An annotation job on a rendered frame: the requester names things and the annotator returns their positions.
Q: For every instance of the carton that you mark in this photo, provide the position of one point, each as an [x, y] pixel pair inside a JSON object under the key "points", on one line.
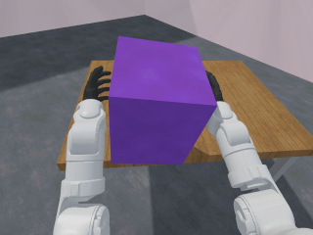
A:
{"points": [[160, 101]]}

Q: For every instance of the right robot forearm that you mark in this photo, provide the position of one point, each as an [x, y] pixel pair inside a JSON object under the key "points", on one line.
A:
{"points": [[245, 168]]}

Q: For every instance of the robot right hand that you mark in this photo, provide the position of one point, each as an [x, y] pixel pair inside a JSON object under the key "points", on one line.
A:
{"points": [[215, 87]]}

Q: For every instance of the robot left upper arm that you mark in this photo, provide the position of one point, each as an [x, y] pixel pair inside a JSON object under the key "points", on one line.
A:
{"points": [[83, 219]]}

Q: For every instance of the robot right upper arm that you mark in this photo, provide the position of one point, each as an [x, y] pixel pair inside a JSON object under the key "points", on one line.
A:
{"points": [[265, 213]]}

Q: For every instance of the left robot forearm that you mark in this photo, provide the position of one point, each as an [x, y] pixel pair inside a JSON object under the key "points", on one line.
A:
{"points": [[85, 153]]}

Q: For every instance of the table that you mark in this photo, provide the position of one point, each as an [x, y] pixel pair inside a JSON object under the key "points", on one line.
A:
{"points": [[274, 131]]}

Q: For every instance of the robot left hand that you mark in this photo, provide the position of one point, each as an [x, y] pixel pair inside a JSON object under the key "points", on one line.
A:
{"points": [[91, 90]]}

